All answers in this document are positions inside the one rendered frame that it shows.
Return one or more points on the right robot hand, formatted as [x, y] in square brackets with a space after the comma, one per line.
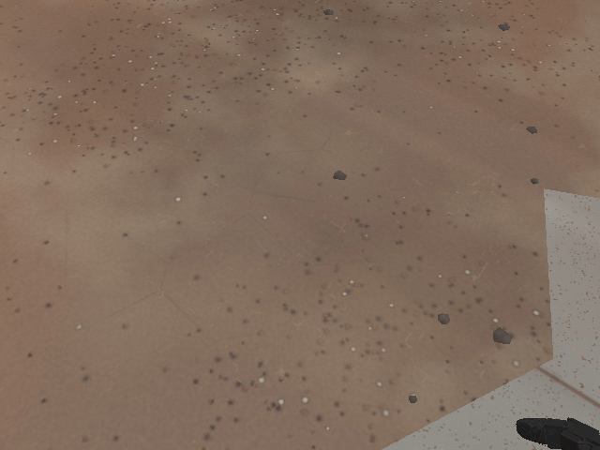
[559, 434]

